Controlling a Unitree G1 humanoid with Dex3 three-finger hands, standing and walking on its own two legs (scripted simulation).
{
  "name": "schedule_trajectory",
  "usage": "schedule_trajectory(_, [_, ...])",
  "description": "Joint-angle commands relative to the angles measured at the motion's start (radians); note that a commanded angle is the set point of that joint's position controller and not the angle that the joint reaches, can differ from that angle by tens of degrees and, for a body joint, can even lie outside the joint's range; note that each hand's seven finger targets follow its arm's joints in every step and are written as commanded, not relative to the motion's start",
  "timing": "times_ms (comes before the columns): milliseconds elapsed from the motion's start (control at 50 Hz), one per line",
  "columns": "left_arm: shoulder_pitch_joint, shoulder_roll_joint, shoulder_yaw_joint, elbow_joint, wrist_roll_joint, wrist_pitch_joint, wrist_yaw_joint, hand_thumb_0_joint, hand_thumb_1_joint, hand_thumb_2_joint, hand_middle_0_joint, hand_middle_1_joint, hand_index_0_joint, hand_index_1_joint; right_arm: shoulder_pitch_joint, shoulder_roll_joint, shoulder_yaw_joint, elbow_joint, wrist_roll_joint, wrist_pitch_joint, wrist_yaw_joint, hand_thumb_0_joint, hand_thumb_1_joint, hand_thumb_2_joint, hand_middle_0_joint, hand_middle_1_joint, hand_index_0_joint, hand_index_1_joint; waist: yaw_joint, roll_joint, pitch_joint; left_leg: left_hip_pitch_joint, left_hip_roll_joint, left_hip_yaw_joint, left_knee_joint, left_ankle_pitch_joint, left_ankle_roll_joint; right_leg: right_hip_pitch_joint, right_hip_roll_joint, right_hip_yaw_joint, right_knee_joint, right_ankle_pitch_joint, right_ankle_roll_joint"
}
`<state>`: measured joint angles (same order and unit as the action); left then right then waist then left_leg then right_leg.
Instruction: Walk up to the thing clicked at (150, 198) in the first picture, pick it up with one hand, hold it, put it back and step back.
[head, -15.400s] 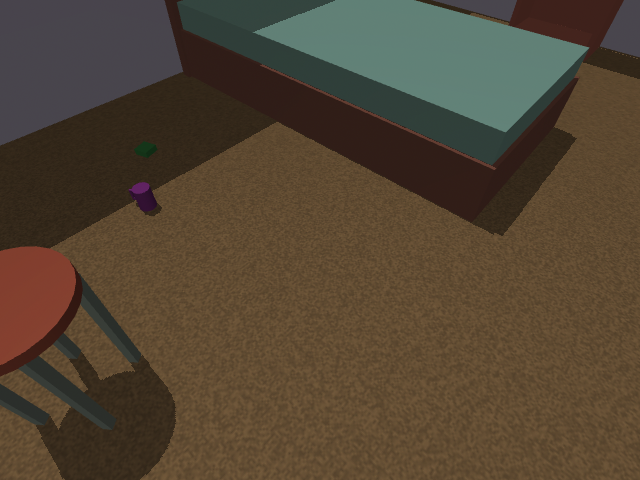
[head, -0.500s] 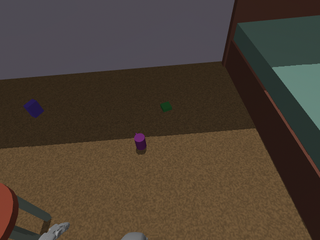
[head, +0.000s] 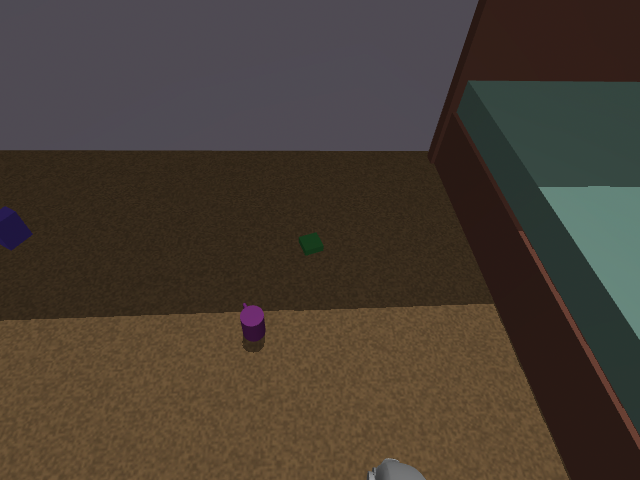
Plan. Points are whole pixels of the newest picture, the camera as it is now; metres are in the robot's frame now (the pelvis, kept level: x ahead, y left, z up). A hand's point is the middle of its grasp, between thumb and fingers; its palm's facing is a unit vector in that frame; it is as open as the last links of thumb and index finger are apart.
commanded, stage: walk up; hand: left
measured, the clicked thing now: (251, 319) +0.69 +0.24 -0.72
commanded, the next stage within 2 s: none
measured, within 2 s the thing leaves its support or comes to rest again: neither
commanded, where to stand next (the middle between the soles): +0.27 -0.02 m, yaw +1 degrees
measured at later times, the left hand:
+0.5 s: hand (153, 437) +0.19 +0.24 -0.13, palm faces -0.02 -0.91 -0.41, open 7.4 cm
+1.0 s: hand (177, 390) +0.26 +0.24 -0.15, palm faces -0.02 -0.92 -0.40, open 7.4 cm
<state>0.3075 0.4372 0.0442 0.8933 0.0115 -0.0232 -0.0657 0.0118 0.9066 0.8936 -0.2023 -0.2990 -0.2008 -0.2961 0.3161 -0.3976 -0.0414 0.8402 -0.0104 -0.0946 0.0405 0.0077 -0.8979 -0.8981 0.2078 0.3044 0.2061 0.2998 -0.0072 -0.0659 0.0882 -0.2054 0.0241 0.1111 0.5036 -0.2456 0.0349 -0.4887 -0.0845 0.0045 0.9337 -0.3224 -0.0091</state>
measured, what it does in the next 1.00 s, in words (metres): walks ahead: right foot, then left foot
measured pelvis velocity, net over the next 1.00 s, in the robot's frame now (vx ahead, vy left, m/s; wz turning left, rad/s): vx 0.22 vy -0.03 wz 0.02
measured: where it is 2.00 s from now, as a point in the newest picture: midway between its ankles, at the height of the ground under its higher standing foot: outside the picture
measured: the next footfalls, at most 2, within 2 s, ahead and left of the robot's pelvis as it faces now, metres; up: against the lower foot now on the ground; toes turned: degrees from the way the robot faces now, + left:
right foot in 0.18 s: +0.27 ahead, -0.15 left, +0.00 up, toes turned -2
left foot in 0.56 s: +0.29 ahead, +0.10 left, +0.00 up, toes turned +0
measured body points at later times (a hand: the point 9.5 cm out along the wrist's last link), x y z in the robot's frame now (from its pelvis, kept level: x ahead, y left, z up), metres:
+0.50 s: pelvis +0.15 -0.04 +0.00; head +0.17 -0.05 +0.44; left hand +0.19 +0.29 -0.11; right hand +0.23 -0.36 -0.13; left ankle +0.25 +0.11 -0.71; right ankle +0.16 -0.16 -0.74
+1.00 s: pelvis +0.22 -0.03 -0.01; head +0.24 -0.05 +0.44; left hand +0.26 +0.28 -0.13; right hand +0.30 -0.34 -0.15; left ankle +0.25 +0.10 -0.74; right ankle +0.23 -0.15 -0.74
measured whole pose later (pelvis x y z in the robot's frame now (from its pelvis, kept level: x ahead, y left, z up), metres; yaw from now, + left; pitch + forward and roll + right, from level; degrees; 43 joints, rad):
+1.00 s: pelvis +0.22 -0.03 -0.01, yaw +1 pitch -2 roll +0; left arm 0.22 0.37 0.01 1.00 0.02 -0.03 -0.01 0.01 0.90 0.89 -0.21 -0.30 -0.20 -0.30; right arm 0.18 -0.40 -0.02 1.01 0.00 -0.02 0.01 0.01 -0.90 -0.90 0.20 0.30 0.20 0.30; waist 0.01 0.03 0.09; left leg -0.31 0.02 0.00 0.63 -0.26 -0.01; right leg -0.28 -0.04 -0.06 0.66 -0.34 -0.01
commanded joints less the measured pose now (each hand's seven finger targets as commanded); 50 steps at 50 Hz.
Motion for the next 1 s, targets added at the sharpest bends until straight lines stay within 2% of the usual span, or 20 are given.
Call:
schedule_trajectory(0, [-0.040, 0.171, 0.064, -0.082, 0.005, -0.029, -0.006, 0.000, 0.900, 0.900, -0.200, -0.300, -0.200, -0.300, 0.029, -0.305, -0.097, -0.070, 0.003, -0.016, -0.013, 0.000, -0.900, -0.900, 0.200, 0.300, 0.200, 0.300, -0.027, 0.220, -0.003, 0.005, 0.250, -0.230, -0.278, -0.135, 0.193, -0.032, -0.035, -0.015, -0.157, 0.077, 0.007])
schedule_trajectory(80, [-0.041, 0.159, 0.070, -0.067, 0.001, -0.047, -0.006, 0.000, 0.900, 0.900, -0.200, -0.300, -0.200, -0.300, -0.005, -0.304, -0.093, -0.082, 0.005, -0.003, -0.007, 0.000, -0.900, -0.900, 0.200, 0.300, 0.200, 0.300, 0.001, 0.213, -0.015, -0.070, 0.242, -0.192, -0.191, -0.071, 0.163, 0.148, 0.009, -0.053, -0.303, 0.115, -0.009])
schedule_trajectory(140, [0.108, 0.203, 0.094, -0.014, 0.004, -0.068, 0.016, 0.000, 0.900, 0.900, -0.200, -0.300, -0.200, -0.300, 0.017, -0.226, -0.062, -0.091, 0.002, 0.012, -0.008, 0.000, -0.900, -0.900, 0.200, 0.300, 0.200, 0.300, 0.076, 0.017, -0.109, -0.179, 0.152, -0.106, 0.134, -0.013, 0.104, 0.471, 0.056, -0.049, -0.416, 0.079, -0.024])
schedule_trajectory(160, [0.180, 0.275, 0.116, -0.013, 0.011, -0.080, 0.030, 0.000, 0.900, 0.900, -0.200, -0.300, -0.200, -0.300, 0.044, -0.156, -0.038, -0.101, 0.007, 0.010, -0.007, 0.000, -0.900, -0.900, 0.200, 0.300, 0.200, 0.300, 0.111, -0.206, -0.141, -0.296, 0.050, -0.017, 0.434, -0.077, 0.053, 0.551, -0.117, 0.215, -0.570, -0.111, -0.077])
schedule_trajectory(180, [0.173, 0.347, 0.123, -0.039, 0.004, -0.085, 0.037, 0.000, 0.900, 0.900, -0.200, -0.300, -0.200, -0.300, 0.034, -0.163, -0.035, -0.109, 0.008, 0.016, -0.010, 0.000, -0.900, -0.900, 0.200, 0.300, 0.200, 0.300, 0.108, -0.247, -0.103, -0.499, -0.052, -0.038, 0.582, -0.277, 0.006, 0.567, -0.334, 0.612, -0.716, -0.195, -0.203])
schedule_trajectory(200, [0.120, 0.346, 0.114, -0.056, -0.011, -0.079, 0.036, 0.000, 0.900, 0.900, -0.200, -0.300, -0.200, -0.300, -0.006, -0.244, -0.063, -0.087, -0.007, 0.029, -0.024, 0.000, -0.900, -0.900, 0.200, 0.300, 0.200, 0.300, 0.094, -0.112, -0.039, -0.476, 0.027, -0.148, 0.638, -0.295, 0.001, 0.426, -0.374, 0.642, -0.704, -0.231, -0.264])
schedule_trajectory(280, [0.002, 0.261, 0.087, -0.084, -0.015, -0.075, 0.046, 0.000, 0.900, 0.900, -0.200, -0.300, -0.200, -0.300, 0.066, -0.240, -0.070, -0.010, 0.009, 0.040, -0.005, 0.000, -0.900, -0.900, 0.200, 0.300, 0.200, 0.300, 0.019, -0.102, -0.017, -0.368, 0.082, -0.161, 0.522, -0.104, -0.008, 0.296, -0.198, 0.254, -0.690, -0.092, -0.197])
schedule_trajectory(460, [-0.047, 0.220, 0.050, -0.094, -0.009, -0.057, 0.066, 0.000, 0.900, 0.900, -0.200, -0.300, -0.200, -0.300, -0.017, -0.154, -0.051, 0.021, 0.002, 0.047, -0.014, 0.000, -0.900, -0.900, 0.200, 0.300, 0.200, 0.300, 0.013, -0.064, -0.091, -0.055, 0.029, -0.060, 0.138, 0.112, -0.034, 0.168, -0.163, 0.026, -0.442, 0.496, -0.180])
schedule_trajectory(500, [-0.081, 0.192, 0.032, -0.096, -0.017, -0.039, 0.071, 0.000, 0.900, 0.900, -0.200, -0.300, -0.200, -0.300, 0.005, -0.175, -0.057, 0.047, -0.001, 0.041, -0.025, 0.000, -0.900, -0.900, 0.200, 0.300, 0.200, 0.300, -0.017, 0.008, -0.110, 0.065, 0.001, -0.056, 0.052, 0.183, -0.014, 0.093, -0.118, 0.006, -0.332, 0.334, -0.128])
schedule_trajectory(520, [-0.063, 0.159, 0.018, -0.091, -0.019, -0.031, 0.071, 0.000, 0.900, 0.900, -0.200, -0.300, -0.200, -0.300, 0.009, -0.213, -0.065, 0.047, -0.005, 0.038, -0.032, 0.000, -0.900, -0.900, 0.200, 0.300, 0.200, 0.300, -0.022, 0.080, -0.119, 0.109, 0.064, -0.130, -0.013, 0.205, 0.011, 0.051, -0.072, -0.017, -0.279, 0.195, -0.084])
schedule_trajectory(560, [0.018, 0.164, 0.020, -0.084, -0.018, -0.017, 0.070, 0.000, 0.900, 0.900, -0.200, -0.300, -0.200, -0.300, 0.056, -0.371, -0.104, 0.025, 0.001, 0.031, -0.026, 0.000, -0.900, -0.900, 0.200, 0.300, 0.200, 0.300, -0.033, 0.276, -0.142, 0.140, 0.363, -0.623, -0.221, -0.224, 0.203, -0.100, 0.087, -0.062, 0.033, -0.306, -0.037])
schedule_trajectory(580, [0.002, 0.206, 0.035, -0.057, -0.003, -0.013, 0.077, 0.000, 0.900, 0.900, -0.200, -0.300, -0.200, -0.300, 0.029, -0.369, -0.114, 0.024, 0.000, 0.036, -0.026, 0.000, -0.900, -0.900, 0.200, 0.300, 0.200, 0.300, -0.035, 0.240, -0.107, 0.092, 0.378, -0.674, -0.235, -0.332, 0.243, -0.102, 0.042, 0.005, 0.099, -0.301, -0.032])
schedule_trajectory(640, [0.032, 0.201, 0.040, -0.014, -0.006, -0.017, 0.070, 0.000, 0.900, 0.900, -0.200, -0.300, -0.200, -0.300, -0.072, -0.301, -0.085, -0.001, -0.006, 0.040, -0.033, 0.000, -0.900, -0.900, 0.200, 0.300, 0.200, 0.300, 0.008, 0.255, -0.065, -0.015, 0.264, -0.440, -0.196, -0.260, 0.184, -0.048, 0.001, 0.022, 0.011, -0.204, -0.029])
schedule_trajectory(760, [0.079, 0.142, 0.049, 0.058, 0.013, -0.031, 0.074, 0.000, 0.900, 0.900, -0.200, -0.300, -0.200, -0.300, -0.194, -0.226, -0.042, -0.020, 0.000, 0.068, -0.025, 0.000, -0.900, -0.900, 0.200, 0.300, 0.200, 0.300, 0.058, 0.214, -0.089, -0.267, 0.180, -0.243, -0.041, -0.210, 0.099, 0.324, 0.073, -0.060, -0.359, 0.036, -0.023])
schedule_trajectory(780, [0.050, 0.166, 0.054, 0.051, 0.020, -0.035, 0.079, 0.000, 0.900, 0.900, -0.200, -0.300, -0.200, -0.300, -0.176, -0.179, -0.024, -0.015, 0.006, 0.072, -0.025, 0.000, -0.900, -0.900, 0.200, 0.300, 0.200, 0.300, 0.054, 0.123, -0.082, -0.312, 0.141, -0.209, 0.015, -0.263, 0.057, 0.342, 0.034, 0.013, -0.443, -0.002, -0.041])
schedule_trajectory(820, [-0.062, 0.282, 0.066, 0.017, 0.027, -0.043, 0.080, 0.000, 0.900, 0.900, -0.200, -0.300, -0.200, -0.300, -0.179, -0.158, -0.021, 0.005, 0.009, 0.083, -0.034, 0.000, -0.900, -0.900, 0.200, 0.300, 0.200, 0.300, 0.031, -0.101, 0.000, -0.281, -0.004, -0.112, 0.287, -0.290, -0.014, 0.109, -0.264, 0.476, -0.698, -0.378, -0.183])
schedule_trajectory(840, [-0.129, 0.271, 0.062, 0.003, 0.020, -0.044, 0.079, 0.000, 0.900, 0.900, -0.200, -0.300, -0.200, -0.300, -0.157, -0.194, -0.033, 0.036, 0.005, 0.084, -0.038, 0.000, -0.900, -0.900, 0.200, 0.300, 0.200, 0.300, 0.011, -0.056, 0.027, -0.237, 0.026, -0.158, 0.316, -0.249, -0.018, 0.084, -0.270, 0.445, -0.675, -0.303, -0.208])
schedule_trajectory(900, [-0.154, 0.208, 0.038, 0.024, 0.007, -0.047, 0.080, 0.000, 0.900, 0.900, -0.200, -0.300, -0.200, -0.300, -0.123, -0.171, -0.019, 0.094, 0.015, 0.062, -0.037, 0.000, -0.900, -0.900, 0.200, 0.300, 0.200, 0.300, -0.012, -0.069, -0.055, -0.130, 0.025, -0.124, 0.107, -0.087, -0.007, 0.205, -0.155, 0.193, -0.521, 0.168, -0.133])
schedule_trajectory(940, [-0.155, 0.178, 0.024, 0.029, -0.005, -0.044, 0.073, 0.000, 0.900, 0.900, -0.200, -0.300, -0.200, -0.300, -0.101, -0.187, -0.021, 0.119, 0.010, 0.047, -0.041, 0.000, -0.900, -0.900, 0.200, 0.300, 0.200, 0.300, -0.014, -0.042, -0.147, 0.032, 0.047, -0.163, 0.021, 0.198, 0.003, 0.213, -0.108, 0.099, -0.420, 0.396, -0.084])
schedule_trajectory(980, [-0.126, 0.165, 0.020, 0.051, -0.019, -0.038, 0.076, 0.000, 0.900, 0.900, -0.200, -0.300, -0.200, -0.300, -0.169, -0.223, -0.022, 0.119, 0.016, 0.043, -0.038, 0.000, -0.900, -0.900, 0.200, 0.300, 0.200, 0.300, 0.025, 0.006, -0.182, 0.037, 0.096, -0.226, 0.041, 0.302, 0.037, 0.247, -0.042, 0.043, -0.434, 0.276, -0.034])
